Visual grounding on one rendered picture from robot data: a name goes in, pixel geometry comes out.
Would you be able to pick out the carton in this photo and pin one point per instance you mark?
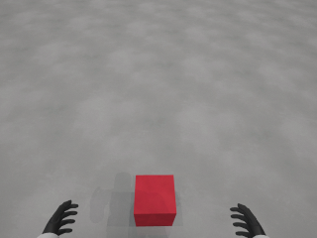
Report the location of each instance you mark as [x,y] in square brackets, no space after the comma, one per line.
[154,202]

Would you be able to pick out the robot left hand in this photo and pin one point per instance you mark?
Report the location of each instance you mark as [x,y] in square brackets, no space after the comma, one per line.
[57,221]

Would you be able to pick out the robot right hand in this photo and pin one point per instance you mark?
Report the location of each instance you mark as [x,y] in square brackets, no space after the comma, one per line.
[252,225]

